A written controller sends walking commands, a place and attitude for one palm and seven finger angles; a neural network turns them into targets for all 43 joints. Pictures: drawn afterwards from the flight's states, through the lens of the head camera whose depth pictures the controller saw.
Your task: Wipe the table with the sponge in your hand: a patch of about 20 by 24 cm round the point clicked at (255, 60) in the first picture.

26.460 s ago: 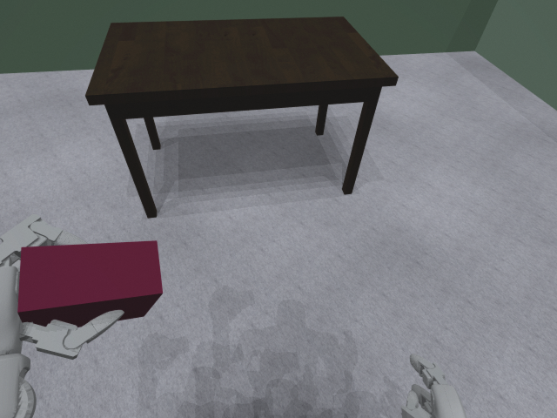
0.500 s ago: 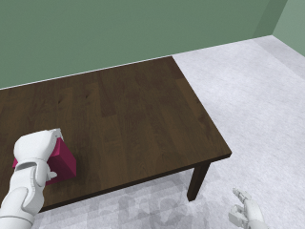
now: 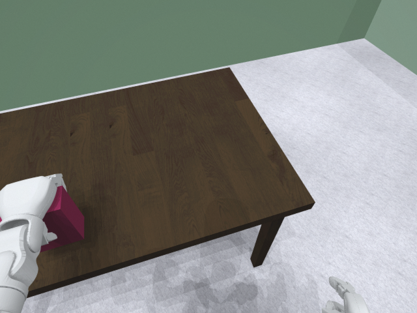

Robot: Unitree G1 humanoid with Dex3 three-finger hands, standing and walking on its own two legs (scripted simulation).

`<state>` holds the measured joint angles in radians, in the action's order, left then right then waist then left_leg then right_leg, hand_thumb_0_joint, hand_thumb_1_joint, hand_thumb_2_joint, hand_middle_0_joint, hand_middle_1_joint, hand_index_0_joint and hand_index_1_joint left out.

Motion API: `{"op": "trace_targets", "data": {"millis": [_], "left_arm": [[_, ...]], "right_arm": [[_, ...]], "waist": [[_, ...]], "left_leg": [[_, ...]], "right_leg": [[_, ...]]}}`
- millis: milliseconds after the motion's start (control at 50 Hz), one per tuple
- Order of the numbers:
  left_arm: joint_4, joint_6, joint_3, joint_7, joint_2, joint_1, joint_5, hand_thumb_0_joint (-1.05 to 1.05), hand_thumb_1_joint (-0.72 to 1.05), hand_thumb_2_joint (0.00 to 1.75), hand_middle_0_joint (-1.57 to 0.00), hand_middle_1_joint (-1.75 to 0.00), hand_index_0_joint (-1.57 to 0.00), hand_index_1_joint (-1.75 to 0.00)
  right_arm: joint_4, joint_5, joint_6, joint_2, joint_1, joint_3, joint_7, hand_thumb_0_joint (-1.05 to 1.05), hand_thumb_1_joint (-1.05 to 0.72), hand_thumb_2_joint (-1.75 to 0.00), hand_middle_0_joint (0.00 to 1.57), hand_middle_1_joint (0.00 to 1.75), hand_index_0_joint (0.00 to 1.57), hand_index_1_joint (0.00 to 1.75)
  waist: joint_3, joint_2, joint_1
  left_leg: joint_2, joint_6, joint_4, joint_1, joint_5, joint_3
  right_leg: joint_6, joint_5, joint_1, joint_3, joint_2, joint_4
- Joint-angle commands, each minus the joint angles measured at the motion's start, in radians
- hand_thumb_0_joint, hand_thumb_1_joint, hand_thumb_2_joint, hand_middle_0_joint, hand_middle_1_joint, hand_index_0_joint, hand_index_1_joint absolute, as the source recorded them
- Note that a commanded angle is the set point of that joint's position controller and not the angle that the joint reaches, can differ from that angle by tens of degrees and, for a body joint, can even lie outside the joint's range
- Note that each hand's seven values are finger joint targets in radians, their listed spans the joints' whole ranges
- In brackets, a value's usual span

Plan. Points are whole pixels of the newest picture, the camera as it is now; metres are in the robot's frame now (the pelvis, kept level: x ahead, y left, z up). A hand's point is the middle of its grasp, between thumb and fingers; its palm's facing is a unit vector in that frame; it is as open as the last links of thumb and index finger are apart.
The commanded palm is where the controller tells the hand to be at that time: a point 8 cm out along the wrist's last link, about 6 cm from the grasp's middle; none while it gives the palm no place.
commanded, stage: move the sponge above the wiping area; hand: left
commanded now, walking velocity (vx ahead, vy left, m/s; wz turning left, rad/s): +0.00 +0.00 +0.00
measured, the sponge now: (49, 226) +0.24 +0.38 -0.02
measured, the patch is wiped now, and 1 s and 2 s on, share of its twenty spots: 0.00 0.00 0.00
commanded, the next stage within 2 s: lower the sponge onto the table in 0.54 s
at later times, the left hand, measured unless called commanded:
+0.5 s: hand (46, 210) +0.26 +0.37 +0.02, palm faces -0.11 -0.02 -0.99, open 9.7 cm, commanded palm +0.24 +0.36 +0.08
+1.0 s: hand (37, 215) +0.25 +0.38 +0.02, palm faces -0.12 -0.02 -0.99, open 9.7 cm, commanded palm +0.23 +0.37 +0.07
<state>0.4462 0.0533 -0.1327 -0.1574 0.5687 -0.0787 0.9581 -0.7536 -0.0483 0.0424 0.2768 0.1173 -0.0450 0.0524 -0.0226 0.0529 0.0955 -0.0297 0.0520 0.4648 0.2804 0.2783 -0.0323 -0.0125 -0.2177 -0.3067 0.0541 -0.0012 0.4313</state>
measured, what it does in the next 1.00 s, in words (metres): stands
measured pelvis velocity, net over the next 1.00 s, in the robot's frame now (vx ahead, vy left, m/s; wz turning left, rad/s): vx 0.00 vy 0.00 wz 0.00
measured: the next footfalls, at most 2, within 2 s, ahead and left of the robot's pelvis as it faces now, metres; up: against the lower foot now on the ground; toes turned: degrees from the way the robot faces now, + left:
none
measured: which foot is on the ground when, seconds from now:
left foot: down 0.00-1.00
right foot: down 0.00-1.00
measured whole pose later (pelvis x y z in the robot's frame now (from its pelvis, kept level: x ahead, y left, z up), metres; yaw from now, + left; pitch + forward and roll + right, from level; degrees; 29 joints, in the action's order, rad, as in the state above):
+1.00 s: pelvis +0.00 +0.00 +0.00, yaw +0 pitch +6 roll -1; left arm 0.46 0.02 -0.17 -0.18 0.58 -0.04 0.96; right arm -0.75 -0.05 0.06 0.28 0.12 -0.06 0.05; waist -0.03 0.05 0.09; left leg -0.03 0.05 0.48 0.29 0.29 -0.03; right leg -0.01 -0.22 -0.32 0.05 0.00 0.44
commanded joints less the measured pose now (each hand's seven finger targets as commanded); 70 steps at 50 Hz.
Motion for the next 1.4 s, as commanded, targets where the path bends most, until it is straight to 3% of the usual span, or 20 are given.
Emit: {"op": "trace_targets", "data": {"millis": [0,20,60,220,260,320,380,420,440,500,600,620,700,880,920,1000,1220,1300,1320,1380], "left_arm": [[-0.136,-0.005,-0.127,-0.045,0.319,-0.232,0.012,0.00,0.10,1.30,-1.20,-1.60,-1.20,-1.60],[-0.145,-0.015,-0.160,-0.046,0.353,-0.248,0.010,0.00,0.10,1.30,-1.20,-1.60,-1.20,-1.60],[-0.155,-0.023,-0.112,-0.047,0.303,-0.242,0.012,0.00,0.10,1.30,-1.20,-1.60,-1.20,-1.60],[-0.164,-0.018,-0.152,-0.069,0.335,-0.248,0.009,0.00,0.10,1.30,-1.20,-1.60,-1.20,-1.60],[-0.156,-0.008,-0.092,-0.070,0.287,-0.282,0.019,0.00,0.10,1.30,-1.20,-1.60,-1.20,-1.60],[-0.147,-0.002,-0.111,-0.069,0.317,-0.323,0.020,0.00,0.10,1.30,-1.20,-1.60,-1.20,-1.60],[-0.150,-0.004,-0.087,-0.068,0.296,-0.311,0.028,0.00,0.10,1.30,-1.20,-1.60,-1.20,-1.60],[-0.159,-0.006,-0.139,-0.069,0.338,-0.278,0.023,0.00,0.10,1.30,-1.20,-1.60,-1.20,-1.60],[-0.147,-0.001,-0.097,-0.066,0.299,-0.284,0.023,0.00,0.10,1.30,-1.20,-1.60,-1.20,-1.60],[-0.125,0.014,-0.095,-0.061,0.293,-0.260,0.019,0.00,0.10,1.30,-1.20,-1.60,-1.20,-1.60],[-0.092,0.010,-0.120,-0.046,0.332,-0.274,0.019,0.00,0.10,1.30,-1.20,-1.60,-1.20,-1.60],[-0.109,-0.005,-0.155,-0.045,0.368,-0.283,0.016,0.00,0.10,1.30,-1.20,-1.60,-1.20,-1.60],[-0.144,-0.036,-0.123,-0.049,0.327,-0.262,0.026,0.00,0.10,1.30,-1.20,-1.60,-1.20,-1.60],[-0.140,-0.032,-0.190,-0.066,0.363,-0.157,0.002,0.00,0.10,1.30,-1.20,-1.60,-1.20,-1.60],[-0.193,-0.034,-0.193,-0.066,0.357,-0.155,-0.005,0.00,0.10,1.30,-1.20,-1.60,-1.20,-1.60],[-0.162,-0.019,-0.129,-0.060,0.298,-0.161,-0.004,0.00,0.10,1.30,-1.20,-1.60,-1.20,-1.60],[-0.158,-0.063,-0.185,-0.101,0.351,-0.210,0.028,0.00,0.10,1.30,-1.20,-1.60,-1.20,-1.60],[-0.085,-0.044,-0.133,-0.107,0.305,-0.224,0.033,0.00,0.10,1.30,-1.20,-1.60,-1.20,-1.60],[-0.087,-0.050,-0.169,-0.107,0.337,-0.227,0.028,0.00,0.10,1.30,-1.20,-1.60,-1.20,-1.60],[-0.069,-0.053,-0.130,-0.104,0.312,-0.235,0.040,0.00,0.10,1.30,-1.20,-1.60,-1.20,-1.60]], "right_arm": [[0.124,0.004,-0.033,0.148,-0.066,-0.045,0.002,0.00,-0.90,-0.90,0.20,0.30,0.20,0.30],[0.126,0.000,-0.034,0.147,-0.078,-0.042,0.003,0.00,-0.90,-0.90,0.20,0.30,0.20,0.30],[0.129,0.005,-0.036,0.143,-0.061,-0.047,0.001,0.00,-0.90,-0.90,0.20,0.30,0.20,0.30],[0.137,0.000,-0.032,0.141,-0.083,-0.041,-0.003,0.00,-0.90,-0.90,0.20,0.30,0.20,0.30],[0.133,0.001,-0.031,0.138,-0.071,-0.042,-0.004,0.00,-0.90,-0.90,0.20,0.30,0.20,0.30],[0.133,-0.003,-0.032,0.139,-0.082,-0.036,0.000,0.00,-0.90,-0.90,0.20,0.30,0.20,0.30],[0.132,0.003,-0.032,0.137,-0.070,-0.040,0.000,0.00,-0.90,-0.90,0.20,0.30,0.20,0.30],[0.136,0.001,-0.031,0.138,-0.086,-0.037,0.000,0.00,-0.90,-0.90,0.20,0.30,0.20,0.30],[0.133,0.002,-0.029,0.136,-0.074,-0.037,0.000,0.00,-0.90,-0.90,0.20,0.30,0.20,0.30],[0.136,0.001,-0.023,0.140,-0.076,-0.036,-0.004,0.00,-0.90,-0.90,0.20,0.30,0.20,0.30],[0.133,0.001,-0.018,0.143,-0.073,-0.034,0.002,0.00,-0.90,-0.90,0.20,0.30,0.20,0.30],[0.136,-0.002,-0.021,0.143,-0.084,-0.032,0.005,0.00,-0.90,-0.90,0.20,0.30,0.20,0.30],[0.134,0.005,-0.029,0.139,-0.067,-0.044,0.002,0.00,-0.90,-0.90,0.20,0.30,0.20,0.30],[0.129,0.005,-0.022,0.149,-0.065,-0.052,-0.003,0.00,-0.90,-0.90,0.20,0.30,0.20,0.30],[0.140,0.002,-0.025,0.143,-0.089,-0.049,-0.003,0.00,-0.90,-0.90,0.20,0.30,0.20,0.30],[0.129,0.004,-0.025,0.149,-0.070,-0.052,-0.005,0.00,-0.90,-0.90,0.20,0.30,0.20,0.30],[0.120,0.008,-0.034,0.140,-0.072,-0.052,0.003,0.00,-0.90,-0.90,0.20,0.30,0.20,0.30],[0.116,0.009,-0.031,0.141,-0.054,-0.052,0.002,0.00,-0.90,-0.90,0.20,0.30,0.20,0.30],[0.115,0.005,-0.033,0.142,-0.061,-0.053,0.003,0.00,-0.90,-0.90,0.20,0.30,0.20,0.30],[0.118,0.009,-0.032,0.143,-0.046,-0.054,0.002,0.00,-0.90,-0.90,0.20,0.30,0.20,0.30]], "waist": [[-0.287,0.023,-0.007],[-0.285,0.033,-0.002],[-0.299,0.048,-0.008],[-0.270,0.053,0.005],[-0.266,0.047,-0.015],[-0.254,0.047,-0.012],[-0.294,0.056,-0.008],[-0.298,0.056,0.007],[-0.286,0.055,-0.007],[-0.265,0.023,-0.004],[-0.250,-0.008,-0.011],[-0.254,0.009,-0.004],[-0.291,0.064,-0.006],[-0.290,0.007,0.004],[-0.305,0.033,0.008],[-0.244,0.006,-0.018],[-0.280,0.062,-0.006],[-0.256,0.032,-0.020],[-0.267,0.028,-0.012],[-0.274,0.045,-0.019]], "left_leg": [[0.018,-0.023,-0.021,-0.073,-0.408,0.101],[0.018,-0.027,-0.025,-0.072,-0.406,0.107],[0.024,-0.025,-0.015,-0.091,-0.422,0.107],[0.027,-0.034,-0.034,-0.073,-0.389,0.121],[0.031,-0.034,-0.029,-0.083,-0.378,0.124],[0.025,-0.031,-0.041,-0.076,-0.334,0.121],[0.026,-0.033,-0.032,-0.098,-0.382,0.117],[0.022,-0.035,-0.038,-0.092,-0.395,0.120],[0.022,-0.033,-0.034,-0.090,-0.387,0.114],[0.020,-0.030,-0.042,-0.071,-0.371,0.110],[0.010,-0.013,-0.041,-0.047,-0.324,0.095],[0.008,-0.010,-0.042,-0.050,-0.323,0.095],[0.014,-0.015,-0.019,-0.088,-0.389,0.099],[0.015,-0.014,-0.007,-0.053,-0.428,0.094],[0.016,-0.015,-0.008,-0.071,-0.456,0.100],[0.022,-0.017,-0.009,-0.060,-0.406,0.101],[0.023,-0.026,-0.002,-0.058,-0.380,0.106],[0.021,-0.024,-0.001,-0.023,-0.328,0.098],[0.021,-0.023,-0.003,-0.025,-0.328,0.103],[0.023,-0.025,0.009,-0.023,-0.339,0.103]], "right_leg": [[-0.063,0.250,0.139,-0.080,0.011,-0.007],[-0.067,0.233,0.137,-0.092,0.017,-0.006],[-0.063,0.233,0.125,-0.075,0.013,-0.006],[-0.067,0.183,0.116,-0.083,0.017,-0.008],[-0.061,0.166,0.094,-0.064,0.015,-0.009],[-0.067,0.138,0.093,-0.077,0.020,-0.019],[-0.066,0.177,0.115,-0.069,0.015,-0.014],[-0.070,0.190,0.139,-0.087,0.019,-0.015],[-0.066,0.192,0.133,-0.070,0.017,-0.015],[-0.066,0.200,0.140,-0.074,0.014,-0.020],[-0.062,0.210,0.153,-0.086,0.010,-0.027],[-0.066,0.210,0.158,-0.103,0.014,-0.029],[-0.066,0.241,0.143,-0.086,0.012,-0.015],[-0.063,0.328,0.181,-0.096,0.007,0.005],[-0.062,0.332,0.182,-0.104,0.009,0.008],[-0.059,0.272,0.126,-0.086,0.012,-0.006],[-0.067,0.218,0.105,-0.095,0.019,0.006],[-0.064,0.192,0.085,-0.079,0.015,0.007],[-0.066,0.184,0.090,-0.089,0.020,0.008],[-0.066,0.190,0.077,-0.076,0.017,0.015]]}}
